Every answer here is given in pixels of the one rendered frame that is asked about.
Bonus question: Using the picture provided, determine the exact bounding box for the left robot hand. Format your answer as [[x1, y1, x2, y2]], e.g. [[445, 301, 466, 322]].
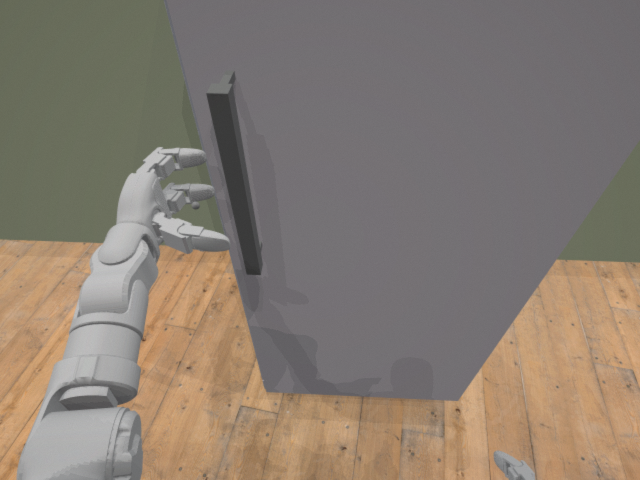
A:
[[116, 147, 231, 254]]

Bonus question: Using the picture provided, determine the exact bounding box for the right robot hand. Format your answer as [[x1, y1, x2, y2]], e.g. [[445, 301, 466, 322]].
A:
[[494, 450, 535, 480]]

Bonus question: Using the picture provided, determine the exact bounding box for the handle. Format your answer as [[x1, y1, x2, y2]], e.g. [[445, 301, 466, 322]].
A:
[[206, 70, 263, 275]]

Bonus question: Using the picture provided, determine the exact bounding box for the left robot forearm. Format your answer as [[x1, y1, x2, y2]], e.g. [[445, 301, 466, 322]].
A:
[[16, 223, 160, 480]]

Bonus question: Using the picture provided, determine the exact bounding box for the fridge door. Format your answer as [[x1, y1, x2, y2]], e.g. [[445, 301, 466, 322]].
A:
[[167, 0, 640, 401]]

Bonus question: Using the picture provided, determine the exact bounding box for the robot left upper arm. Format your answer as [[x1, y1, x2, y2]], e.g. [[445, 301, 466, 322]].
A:
[[22, 407, 143, 480]]

